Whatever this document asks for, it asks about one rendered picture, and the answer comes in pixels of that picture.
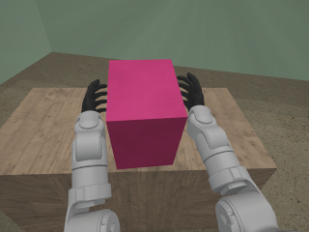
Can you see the right robot hand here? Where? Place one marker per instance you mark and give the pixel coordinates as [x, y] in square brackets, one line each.
[194, 96]

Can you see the right robot forearm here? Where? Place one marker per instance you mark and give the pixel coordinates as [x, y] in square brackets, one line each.
[226, 175]

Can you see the robot left upper arm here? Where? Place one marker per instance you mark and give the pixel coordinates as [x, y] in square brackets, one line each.
[103, 220]

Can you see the carton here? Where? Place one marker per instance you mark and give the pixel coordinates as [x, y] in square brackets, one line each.
[145, 113]

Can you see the left robot forearm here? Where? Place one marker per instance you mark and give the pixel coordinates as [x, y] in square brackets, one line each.
[89, 161]

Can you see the pedestal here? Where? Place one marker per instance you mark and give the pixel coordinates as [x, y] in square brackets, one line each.
[36, 175]

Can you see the left robot hand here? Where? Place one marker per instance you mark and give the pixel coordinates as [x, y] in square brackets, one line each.
[89, 102]

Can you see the robot right upper arm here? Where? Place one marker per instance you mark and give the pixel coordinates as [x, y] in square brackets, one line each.
[246, 212]

